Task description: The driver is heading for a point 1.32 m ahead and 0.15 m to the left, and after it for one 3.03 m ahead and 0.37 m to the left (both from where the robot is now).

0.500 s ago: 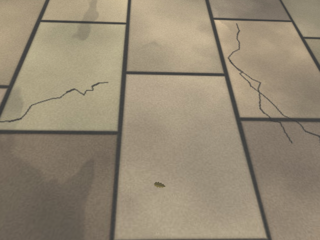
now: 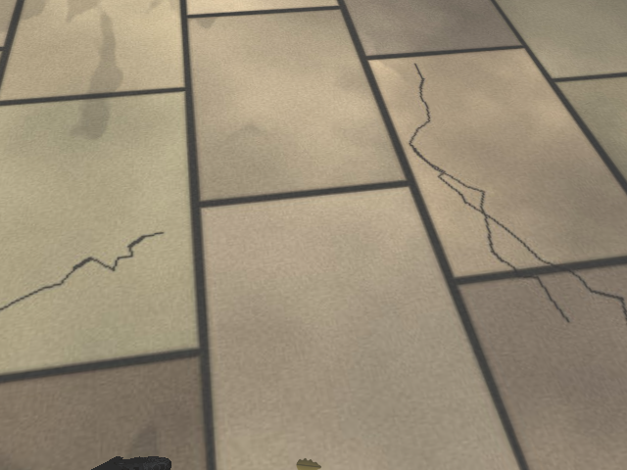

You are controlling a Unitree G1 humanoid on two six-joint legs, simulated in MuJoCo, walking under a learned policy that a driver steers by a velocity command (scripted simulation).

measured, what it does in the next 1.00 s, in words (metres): walks ahead: right foot, then left foot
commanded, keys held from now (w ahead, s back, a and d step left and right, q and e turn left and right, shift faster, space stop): w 1.00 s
